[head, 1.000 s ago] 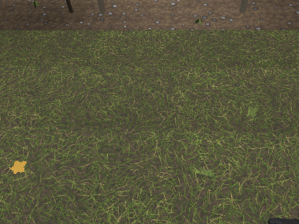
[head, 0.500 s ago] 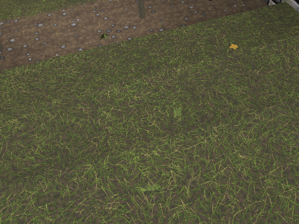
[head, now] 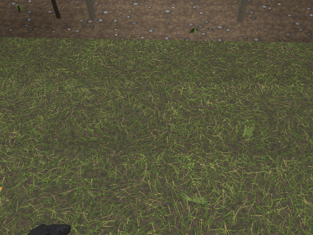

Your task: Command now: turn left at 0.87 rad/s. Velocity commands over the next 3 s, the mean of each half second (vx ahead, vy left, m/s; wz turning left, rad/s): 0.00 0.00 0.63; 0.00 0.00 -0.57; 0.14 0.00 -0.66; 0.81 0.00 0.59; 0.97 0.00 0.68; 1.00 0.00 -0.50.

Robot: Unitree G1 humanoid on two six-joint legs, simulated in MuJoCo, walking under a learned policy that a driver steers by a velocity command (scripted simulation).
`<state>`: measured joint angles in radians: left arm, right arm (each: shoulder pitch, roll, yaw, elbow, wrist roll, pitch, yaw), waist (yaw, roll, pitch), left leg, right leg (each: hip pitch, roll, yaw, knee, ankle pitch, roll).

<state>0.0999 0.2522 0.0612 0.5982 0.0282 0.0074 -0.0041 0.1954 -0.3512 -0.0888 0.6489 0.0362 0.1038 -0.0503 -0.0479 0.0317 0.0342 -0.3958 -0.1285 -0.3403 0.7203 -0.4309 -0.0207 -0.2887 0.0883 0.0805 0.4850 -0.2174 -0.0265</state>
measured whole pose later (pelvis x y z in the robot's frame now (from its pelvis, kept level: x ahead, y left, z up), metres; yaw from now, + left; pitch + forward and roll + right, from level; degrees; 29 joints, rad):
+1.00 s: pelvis +0.00 +0.02 -0.01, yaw -3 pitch +2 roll +1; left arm 0.18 0.31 0.09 0.57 -0.02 0.12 -0.01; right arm 0.08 -0.31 -0.11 0.70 0.01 0.04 0.01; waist 0.02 0.03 0.08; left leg -0.31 0.18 0.25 0.79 -0.46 -0.05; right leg -0.34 -0.02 -0.09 0.66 -0.37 -0.05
